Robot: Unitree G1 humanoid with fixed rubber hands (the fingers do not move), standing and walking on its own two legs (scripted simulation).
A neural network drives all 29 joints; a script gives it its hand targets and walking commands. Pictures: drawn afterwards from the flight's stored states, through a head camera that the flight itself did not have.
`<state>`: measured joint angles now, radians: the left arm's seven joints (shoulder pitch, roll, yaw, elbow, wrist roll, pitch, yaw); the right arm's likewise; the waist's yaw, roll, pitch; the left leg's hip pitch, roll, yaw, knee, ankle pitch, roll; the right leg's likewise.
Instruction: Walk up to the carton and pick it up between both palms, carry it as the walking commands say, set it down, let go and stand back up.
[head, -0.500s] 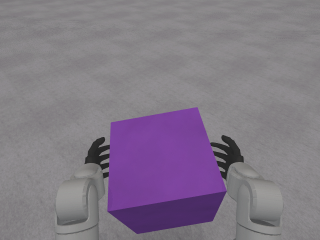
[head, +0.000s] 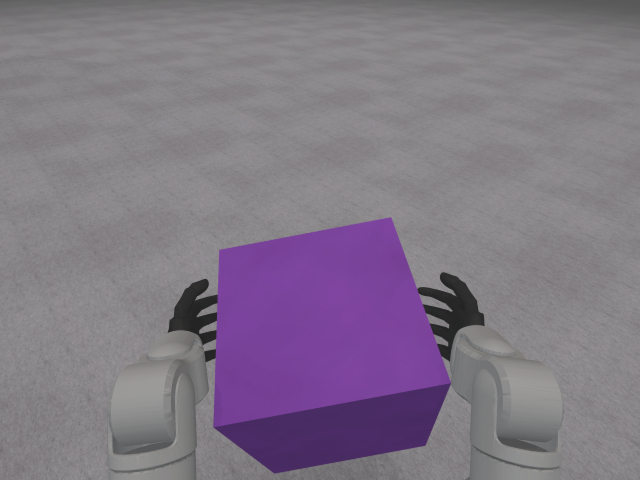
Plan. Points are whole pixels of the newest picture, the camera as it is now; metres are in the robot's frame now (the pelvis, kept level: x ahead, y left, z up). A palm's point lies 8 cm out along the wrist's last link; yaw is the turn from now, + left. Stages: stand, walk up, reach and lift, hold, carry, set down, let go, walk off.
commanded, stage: carry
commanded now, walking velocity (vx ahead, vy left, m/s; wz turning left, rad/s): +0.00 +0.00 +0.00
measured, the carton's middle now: (328, 354) +0.29 -0.01 +0.05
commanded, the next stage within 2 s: hold in 1.50 s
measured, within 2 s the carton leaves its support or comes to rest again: neither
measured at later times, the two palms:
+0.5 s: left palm (188, 358) +0.24 +0.14 +0.11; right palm (469, 353) +0.24 -0.15 +0.12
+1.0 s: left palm (186, 338) +0.28 +0.15 +0.11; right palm (450, 331) +0.27 -0.14 +0.12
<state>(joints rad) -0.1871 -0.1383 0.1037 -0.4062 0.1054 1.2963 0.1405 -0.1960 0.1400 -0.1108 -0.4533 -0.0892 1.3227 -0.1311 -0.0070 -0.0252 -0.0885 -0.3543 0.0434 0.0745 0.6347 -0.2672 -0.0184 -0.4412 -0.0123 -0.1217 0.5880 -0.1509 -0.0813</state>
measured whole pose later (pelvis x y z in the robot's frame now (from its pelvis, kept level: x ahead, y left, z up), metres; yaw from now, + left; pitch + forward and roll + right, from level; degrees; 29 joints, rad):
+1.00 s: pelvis +0.02 +0.01 +0.00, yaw +0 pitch +1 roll +1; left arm -0.19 -0.14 0.11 -0.38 0.11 1.30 0.15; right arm -0.20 0.14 -0.11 -0.41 -0.09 1.31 -0.13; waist -0.01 -0.03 -0.09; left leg -0.35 0.04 0.07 0.63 -0.28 -0.01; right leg -0.44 -0.01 -0.12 0.58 -0.15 -0.08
